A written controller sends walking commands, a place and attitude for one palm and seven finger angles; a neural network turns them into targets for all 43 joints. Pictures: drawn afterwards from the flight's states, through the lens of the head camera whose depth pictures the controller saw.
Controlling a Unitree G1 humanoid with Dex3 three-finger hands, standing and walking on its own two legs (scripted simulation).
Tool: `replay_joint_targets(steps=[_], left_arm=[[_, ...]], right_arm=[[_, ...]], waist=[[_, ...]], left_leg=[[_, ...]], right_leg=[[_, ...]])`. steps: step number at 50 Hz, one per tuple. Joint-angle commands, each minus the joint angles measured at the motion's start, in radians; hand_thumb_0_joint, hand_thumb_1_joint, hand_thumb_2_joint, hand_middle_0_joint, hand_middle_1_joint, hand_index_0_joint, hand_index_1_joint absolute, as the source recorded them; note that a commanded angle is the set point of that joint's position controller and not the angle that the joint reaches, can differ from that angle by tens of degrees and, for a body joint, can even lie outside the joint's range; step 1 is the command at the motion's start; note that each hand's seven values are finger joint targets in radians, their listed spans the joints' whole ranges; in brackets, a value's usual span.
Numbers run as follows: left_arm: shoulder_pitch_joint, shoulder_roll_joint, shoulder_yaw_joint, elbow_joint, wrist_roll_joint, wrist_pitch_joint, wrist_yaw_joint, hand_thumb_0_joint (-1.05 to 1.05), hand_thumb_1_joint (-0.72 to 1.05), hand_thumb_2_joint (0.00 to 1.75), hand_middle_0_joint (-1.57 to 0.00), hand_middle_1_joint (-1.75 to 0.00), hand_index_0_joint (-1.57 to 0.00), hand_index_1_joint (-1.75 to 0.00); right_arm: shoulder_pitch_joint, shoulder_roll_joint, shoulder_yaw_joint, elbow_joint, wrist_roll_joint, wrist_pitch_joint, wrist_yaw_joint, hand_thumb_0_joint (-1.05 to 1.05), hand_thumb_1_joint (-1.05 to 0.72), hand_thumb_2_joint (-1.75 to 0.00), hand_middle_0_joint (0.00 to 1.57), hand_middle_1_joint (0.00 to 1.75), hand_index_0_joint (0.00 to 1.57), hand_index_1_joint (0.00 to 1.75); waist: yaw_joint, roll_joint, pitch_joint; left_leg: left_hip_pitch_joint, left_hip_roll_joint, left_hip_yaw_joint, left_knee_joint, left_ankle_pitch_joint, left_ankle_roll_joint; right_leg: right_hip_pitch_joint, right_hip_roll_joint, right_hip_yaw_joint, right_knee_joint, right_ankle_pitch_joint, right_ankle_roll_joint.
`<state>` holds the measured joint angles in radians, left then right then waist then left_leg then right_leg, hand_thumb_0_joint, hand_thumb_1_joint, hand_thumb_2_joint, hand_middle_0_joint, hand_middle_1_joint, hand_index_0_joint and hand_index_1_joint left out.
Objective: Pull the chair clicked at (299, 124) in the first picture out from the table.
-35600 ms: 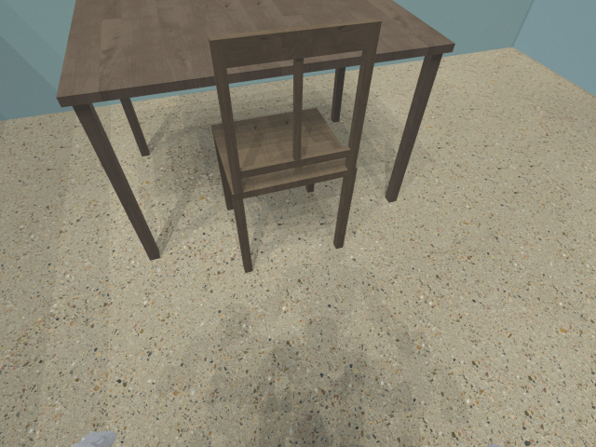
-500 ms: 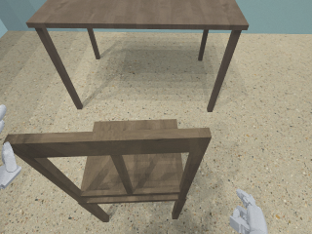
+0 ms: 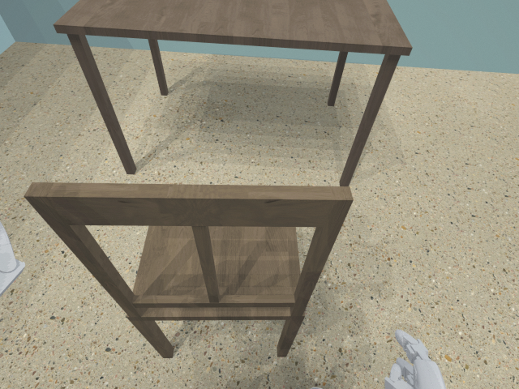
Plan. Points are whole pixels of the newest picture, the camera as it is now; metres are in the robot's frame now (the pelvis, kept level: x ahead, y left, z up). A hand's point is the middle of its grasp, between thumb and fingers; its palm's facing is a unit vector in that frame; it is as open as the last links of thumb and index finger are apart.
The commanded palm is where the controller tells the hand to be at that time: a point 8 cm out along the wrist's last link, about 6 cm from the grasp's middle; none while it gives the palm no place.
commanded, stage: step back with the hand held close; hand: left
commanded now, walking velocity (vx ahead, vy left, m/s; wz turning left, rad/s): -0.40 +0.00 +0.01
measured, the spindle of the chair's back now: (208, 267) +0.33 +0.12 -0.07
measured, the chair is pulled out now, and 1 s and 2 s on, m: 0.65 0.65 0.65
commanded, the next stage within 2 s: stop stepping back and stand still in 1.16 s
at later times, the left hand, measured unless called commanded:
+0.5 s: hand (26, 270) +0.20 +0.25 +0.18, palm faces +0.48 -0.74 -0.48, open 7.4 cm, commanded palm +0.13 +0.29 +0.19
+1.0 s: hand (65, 330) +0.15 +0.19 +0.18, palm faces +0.25 -0.81 -0.54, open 7.4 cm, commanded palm +0.07 +0.26 +0.19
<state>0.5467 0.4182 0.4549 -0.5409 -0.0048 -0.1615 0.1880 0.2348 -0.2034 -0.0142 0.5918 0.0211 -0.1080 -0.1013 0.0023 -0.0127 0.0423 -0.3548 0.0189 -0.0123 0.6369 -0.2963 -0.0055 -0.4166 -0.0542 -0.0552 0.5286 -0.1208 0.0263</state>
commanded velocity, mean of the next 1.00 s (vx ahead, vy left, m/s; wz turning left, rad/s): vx -0.40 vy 0.00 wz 0.00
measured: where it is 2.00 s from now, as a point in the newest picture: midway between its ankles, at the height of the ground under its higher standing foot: outside the picture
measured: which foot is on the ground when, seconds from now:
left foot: down 0.00-0.94, up 0.96-1.00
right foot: down 0.00-0.62, up 0.64-0.82, down 0.84-1.00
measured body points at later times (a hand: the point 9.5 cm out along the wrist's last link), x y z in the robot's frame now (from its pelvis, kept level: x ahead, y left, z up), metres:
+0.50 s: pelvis -0.01 -0.01 -0.01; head +0.03 +0.00 +0.44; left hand +0.17 +0.29 +0.20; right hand +0.17 -0.24 -0.09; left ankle +0.02 +0.12 -0.72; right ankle +0.09 -0.14 -0.73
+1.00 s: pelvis -0.08 -0.04 +0.01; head -0.02 -0.03 +0.45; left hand +0.13 +0.23 +0.21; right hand +0.10 -0.27 -0.08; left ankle -0.03 +0.10 -0.71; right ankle -0.10 -0.16 -0.73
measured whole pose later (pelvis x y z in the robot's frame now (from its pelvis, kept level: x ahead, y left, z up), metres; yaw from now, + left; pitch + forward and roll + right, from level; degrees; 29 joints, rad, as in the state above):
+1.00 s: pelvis -0.08 -0.04 +0.01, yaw -2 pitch +3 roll -2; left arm 0.58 0.46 0.43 -0.61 -0.04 -0.24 0.11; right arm 0.11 -0.17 -0.01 0.63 0.01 -0.11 -0.05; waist -0.01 0.01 0.07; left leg -0.49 0.06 -0.04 0.73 -0.29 -0.03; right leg -0.28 0.02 -0.04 0.48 -0.26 -0.01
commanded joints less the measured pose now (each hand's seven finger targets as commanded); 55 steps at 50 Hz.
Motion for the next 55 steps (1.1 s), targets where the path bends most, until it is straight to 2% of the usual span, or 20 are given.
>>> replay_joint_targets(steps=[1,8,16,21,25,27,29,30,31,32,34,36,40,43,45,47,49,52,54,55], left_arm=[[-0.037,0.161,0.130,-0.204,-0.006,-0.073,0.025,0.00,0.90,0.90,-0.20,-0.30,-0.20,-0.30],[-0.024,0.187,0.148,-0.208,-0.012,-0.076,0.030,0.00,0.90,0.90,-0.20,-0.30,-0.20,-0.30],[0.002,0.163,0.163,-0.248,-0.002,-0.098,0.020,0.00,0.90,0.90,-0.20,-0.30,-0.20,-0.30],[-0.040,0.155,0.142,-0.241,-0.018,-0.104,0.008,0.00,0.90,0.90,-0.20,-0.30,-0.20,-0.30],[-0.056,0.214,0.154,-0.220,-0.022,-0.092,0.019,0.00,0.90,0.90,-0.20,-0.30,-0.20,-0.30],[-0.038,0.212,0.159,-0.230,-0.016,-0.088,0.021,0.00,0.90,0.90,-0.20,-0.30,-0.20,-0.30],[0.014,0.208,0.174,-0.224,-0.016,-0.093,0.019,0.00,0.90,0.90,-0.20,-0.30,-0.20,-0.30],[0.041,0.213,0.187,-0.223,-0.013,-0.099,0.022,0.00,0.90,0.90,-0.20,-0.30,-0.20,-0.30],[0.040,0.177,0.168,-0.254,-0.008,-0.115,0.014,0.00,0.90,0.90,-0.20,-0.30,-0.20,-0.30],[0.013,0.184,0.187,-0.273,0.006,-0.123,0.011,0.00,0.90,0.90,-0.20,-0.30,-0.20,-0.30],[-0.014,0.170,0.156,-0.279,-0.011,-0.126,0.004,0.00,0.90,0.90,-0.20,-0.30,-0.20,-0.30],[0.009,0.139,0.114,-0.265,-0.033,-0.135,-0.008,0.00,0.90,0.90,-0.20,-0.30,-0.20,-0.30],[-0.024,0.168,0.106,-0.251,-0.028,-0.151,-0.023,0.00,0.90,0.90,-0.20,-0.30,-0.20,-0.30],[-0.031,0.170,0.105,-0.252,-0.037,-0.158,-0.034,0.00,0.90,0.90,-0.20,-0.30,-0.20,-0.30],[0.035,0.213,0.148,-0.272,-0.041,-0.145,-0.043,0.00,0.90,0.90,-0.20,-0.30,-0.20,-0.30],[0.100,0.225,0.165,-0.244,-0.060,-0.136,-0.045,0.00,0.90,0.90,-0.20,-0.30,-0.20,-0.30],[0.130,0.249,0.216,-0.207,-0.064,-0.122,-0.029,0.00,0.90,0.90,-0.20,-0.30,-0.20,-0.30],[0.143,0.212,0.203,-0.154,-0.042,-0.101,-0.010,0.00,0.90,0.90,-0.20,-0.30,-0.20,-0.30],[0.123,0.199,0.167,-0.186,-0.048,-0.102,-0.005,0.00,0.90,0.90,-0.20,-0.30,-0.20,-0.30],[0.122,0.206,0.161,-0.200,-0.049,-0.103,-0.006,0.00,0.90,0.90,-0.20,-0.30,-0.20,-0.30]], right_arm=[[-0.094,-0.129,-0.052,-0.142,-0.004,-0.061,-0.003,0.00,-0.90,-0.90,0.20,0.30,0.20,0.30],[-0.108,-0.124,-0.055,-0.110,-0.018,-0.043,0.003,0.00,-0.90,-0.90,0.20,0.30,0.20,0.30],[-0.120,-0.125,-0.060,-0.132,-0.011,-0.060,-0.003,0.00,-0.90,-0.90,0.20,0.30,0.20,0.30],[-0.096,-0.114,-0.063,-0.111,-0.015,-0.068,0.002,0.00,-0.90,-0.90,0.20,0.30,0.20,0.30],[-0.078,-0.112,-0.071,-0.073,-0.024,-0.038,0.013,0.00,-0.90,-0.90,0.20,0.30,0.20,0.30],[-0.108,-0.101,-0.054,-0.084,-0.028,-0.020,0.017,0.00,-0.90,-0.90,0.20,0.30,0.20,0.30],[-0.125,-0.109,-0.050,-0.095,-0.026,-0.010,0.010,0.00,-0.90,-0.90,0.20,0.30,0.20,0.30],[-0.152,-0.134,-0.062,-0.105,-0.022,-0.011,0.004,0.00,-0.90,-0.90,0.20,0.30,0.20,0.30],[-0.142,-0.130,-0.049,-0.124,-0.018,-0.023,0.007,0.00,-0.90,-0.90,0.20,0.30,0.20,0.30],[-0.145,-0.145,-0.065,-0.134,-0.021,-0.039,0.001,0.00,-0.90,-0.90,0.20,0.30,0.20,0.30],[-0.117,-0.124,-0.072,-0.119,-0.024,-0.066,0.003,0.00,-0.90,-0.90,0.20,0.30,0.20,0.30],[-0.098,-0.118,-0.068,-0.082,-0.028,-0.089,0.014,0.00,-0.90,-0.90,0.20,0.30,0.20,0.30],[-0.101,-0.138,-0.060,-0.022,-0.050,-0.109,0.029,0.00,-0.90,-0.90,0.20,0.30,0.20,0.30],[-0.118,-0.136,-0.050,-0.046,-0.045,-0.097,0.041,0.00,-0.90,-0.90,0.20,0.30,0.20,0.30],[-0.132,-0.135,-0.068,-0.076,-0.021,-0.073,0.039,0.00,-0.90,-0.90,0.20,0.30,0.20,0.30],[-0.139,-0.109,-0.067,-0.116,0.000,-0.044,0.034,0.00,-0.90,-0.90,0.20,0.30,0.20,0.30],[-0.176,-0.073,-0.053,-0.136,0.006,-0.018,0.021,0.00,-0.90,-0.90,0.20,0.30,0.20,0.30],[-0.186,-0.058,-0.019,-0.122,-0.010,0.012,-0.002,0.00,-0.90,-0.90,0.20,0.30,0.20,0.30],[-0.159,-0.079,-0.035,-0.108,-0.012,0.018,-0.015,0.00,-0.90,-0.90,0.20,0.30,0.20,0.30],[-0.174,-0.104,-0.062,-0.107,-0.006,0.012,-0.015,0.00,-0.90,-0.90,0.20,0.30,0.20,0.30]], waist=[[0.005,0.081,-0.119],[0.001,-0.017,-0.162],[0.000,0.207,-0.178],[-0.010,0.107,-0.162],[-0.015,-0.151,-0.188],[-0.013,-0.157,-0.206],[-0.010,-0.077,-0.183],[-0.008,0.068,-0.157],[-0.013,0.263,-0.182],[-0.022,0.363,-0.155],[-0.014,0.229,-0.114],[0.003,0.213,-0.158],[0.000,0.290,-0.190],[0.012,0.231,-0.254],[0.016,0.060,-0.345],[-0.002,-0.137,-0.336],[0.005,-0.155,-0.268],[-0.016,-0.135,-0.218],[-0.024,-0.045,-0.217],[-0.012,0.053,-0.216]], left_leg=[[-0.302,0.099,-0.089,-0.216,-0.195,0.060],[-0.141,0.050,-0.063,-0.123,-0.140,0.036],[-0.370,0.192,-0.157,-0.274,-0.028,0.090],[-0.292,0.121,-0.080,-0.117,-0.021,0.055],[-0.040,-0.034,0.000,0.188,-0.185,-0.004],[0.013,-0.022,-0.022,0.141,-0.151,0.007],[-0.009,0.040,-0.080,-0.130,-0.110,0.037],[-0.069,0.125,-0.171,-0.241,-0.055,0.071],[-0.221,0.225,-0.228,-0.351,-0.140,0.106],[-0.432,0.308,-0.279,-0.432,-0.277,0.149],[-0.260,0.281,-0.241,-0.298,0.168,0.136],[0.034,0.255,-0.201,-0.205,0.539,0.118],[0.248,0.264,-0.188,-0.161,0.796,0.106],[0.267,0.226,-0.152,-0.107,0.742,0.072],[0.219,0.139,-0.053,-0.019,0.590,0.023],[0.049,0.008,0.040,0.158,0.145,-0.025],[-0.132,-0.017,-0.052,0.312,-0.197,-0.019],[-0.102,0.003,-0.029,0.013,-0.099,-0.019],[0.046,0.046,-0.017,-0.258,0.347,0.001],[0.096,0.168,-0.123,-0.295,0.600,0.045]], right_leg=[[0.329,-0.049,0.118,0.026,-0.003,-0.032],[0.170,-0.103,0.169,-0.128,-0.121,-0.060],[0.402,0.008,0.043,0.208,0.104,-0.009],[0.292,-0.054,0.129,0.134,0.198,-0.047],[0.021,-0.262,0.348,-0.266,-0.102,-0.160],[0.025,-0.253,0.267,-0.250,-0.115,-0.152],[0.064,-0.144,0.163,-0.150,-0.140,-0.082],[0.095,-0.056,0.111,-0.051,-0.144,-0.043],[0.223,0.011,0.038,0.163,-0.171,-0.014],[0.350,0.067,0.026,0.353,-0.209,0.002],[0.186,0.047,0.063,0.339,-0.236,-0.021],[0.061,0.030,0.036,0.189,-0.283,-0.028],[0.076,0.030,0.042,-0.046,-0.158,-0.031],[0.170,0.030,0.026,-0.162,0.020,-0.032],[0.261,-0.017,0.043,-0.132,0.312,-0.055],[0.269,-0.215,0.185,-0.121,0.641,-0.140],[0.276,-0.308,0.228,-0.136,0.690,-0.198],[0.307,-0.201,0.120,-0.061,0.678,-0.132],[0.273,-0.103,0.053,0.025,0.509,-0.048],[0.218,-0.029,0.024,0.085,0.228,-0.009]])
